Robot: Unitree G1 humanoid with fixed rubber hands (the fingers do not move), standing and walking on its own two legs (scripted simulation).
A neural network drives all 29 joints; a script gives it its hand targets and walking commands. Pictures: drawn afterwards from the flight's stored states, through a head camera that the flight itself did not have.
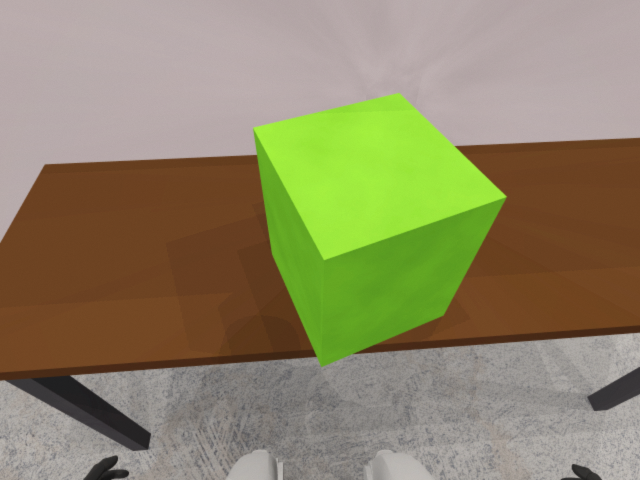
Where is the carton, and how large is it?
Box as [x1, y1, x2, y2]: [253, 93, 506, 366]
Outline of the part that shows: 399,93 253,128 272,254 321,366 443,315 506,197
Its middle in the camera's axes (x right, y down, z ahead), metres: +0.05 -0.01 +0.52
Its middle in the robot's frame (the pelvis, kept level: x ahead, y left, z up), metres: +0.42 -0.03 +0.07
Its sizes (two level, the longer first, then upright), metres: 0.210 0.200 0.250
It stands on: a table, 0.66 m high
